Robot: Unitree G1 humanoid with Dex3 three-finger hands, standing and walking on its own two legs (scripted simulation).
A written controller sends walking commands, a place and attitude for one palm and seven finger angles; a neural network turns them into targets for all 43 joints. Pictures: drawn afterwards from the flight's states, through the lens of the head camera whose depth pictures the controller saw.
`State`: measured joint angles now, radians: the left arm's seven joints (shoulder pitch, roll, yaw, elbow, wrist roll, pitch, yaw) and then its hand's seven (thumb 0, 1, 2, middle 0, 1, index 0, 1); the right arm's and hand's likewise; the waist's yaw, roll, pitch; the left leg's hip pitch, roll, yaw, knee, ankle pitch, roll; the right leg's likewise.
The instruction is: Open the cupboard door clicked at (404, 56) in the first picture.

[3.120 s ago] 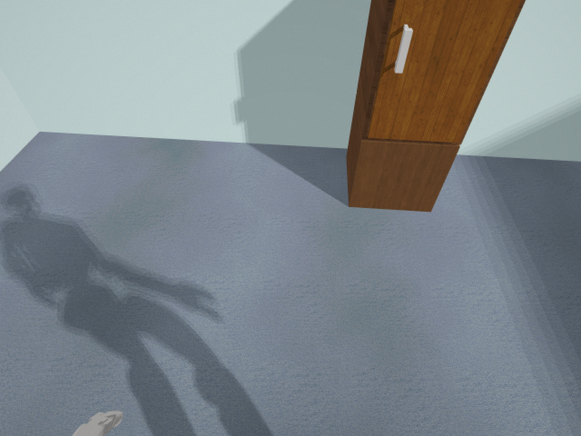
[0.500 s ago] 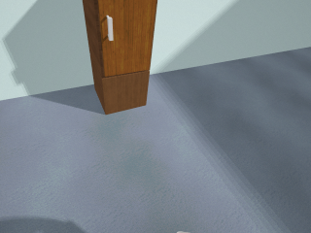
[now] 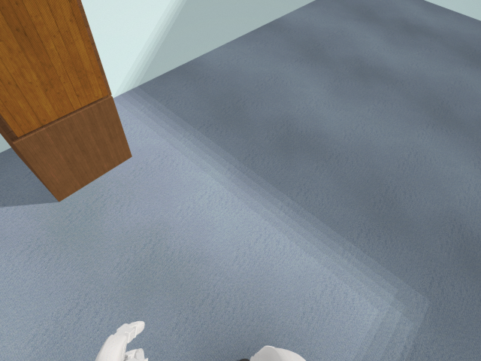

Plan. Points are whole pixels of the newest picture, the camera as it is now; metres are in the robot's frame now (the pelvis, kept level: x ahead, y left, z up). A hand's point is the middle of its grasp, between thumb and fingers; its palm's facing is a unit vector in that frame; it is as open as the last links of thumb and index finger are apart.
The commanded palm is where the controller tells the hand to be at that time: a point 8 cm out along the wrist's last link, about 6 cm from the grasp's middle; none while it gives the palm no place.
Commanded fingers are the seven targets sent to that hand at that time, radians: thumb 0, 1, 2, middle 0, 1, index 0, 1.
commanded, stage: walk to a spot facing it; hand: left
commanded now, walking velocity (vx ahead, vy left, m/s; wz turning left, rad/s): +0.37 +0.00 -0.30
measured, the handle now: out of the picture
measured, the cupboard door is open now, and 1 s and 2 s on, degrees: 0 0 0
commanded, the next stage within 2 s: turn to face it in 0.84 s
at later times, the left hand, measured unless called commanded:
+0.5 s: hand (101, 309) +0.23 +0.26 -0.16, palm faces -0.12 -0.98 -0.16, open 7.4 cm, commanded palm none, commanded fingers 0.00 0.90 0.90 -0.20 -0.30 -0.20 -0.30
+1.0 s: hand (204, 169) +0.58 +0.09 -0.14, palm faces -0.46 -0.85 -0.25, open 7.4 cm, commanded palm none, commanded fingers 0.00 0.90 0.90 -0.20 -0.30 -0.20 -0.30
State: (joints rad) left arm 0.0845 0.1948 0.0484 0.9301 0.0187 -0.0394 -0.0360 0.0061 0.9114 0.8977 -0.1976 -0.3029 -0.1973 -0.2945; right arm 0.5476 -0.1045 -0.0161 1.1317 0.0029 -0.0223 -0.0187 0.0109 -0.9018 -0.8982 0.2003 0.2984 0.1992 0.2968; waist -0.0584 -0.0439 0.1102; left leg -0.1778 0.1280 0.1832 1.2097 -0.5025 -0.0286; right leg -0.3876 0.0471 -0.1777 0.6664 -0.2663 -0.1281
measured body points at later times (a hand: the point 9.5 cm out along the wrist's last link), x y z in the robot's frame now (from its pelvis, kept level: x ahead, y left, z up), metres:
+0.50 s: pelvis +0.22 +0.07 +0.02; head +0.23 +0.10 +0.47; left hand +0.24 +0.32 -0.15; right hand +0.28 -0.17 -0.10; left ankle +0.28 +0.17 -0.71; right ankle +0.11 -0.04 -0.61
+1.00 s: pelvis +0.37 -0.03 +0.00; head +0.40 -0.07 +0.45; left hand +0.60 +0.13 -0.12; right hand +0.23 -0.21 -0.16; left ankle +0.33 +0.15 -0.62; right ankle +0.42 -0.13 -0.71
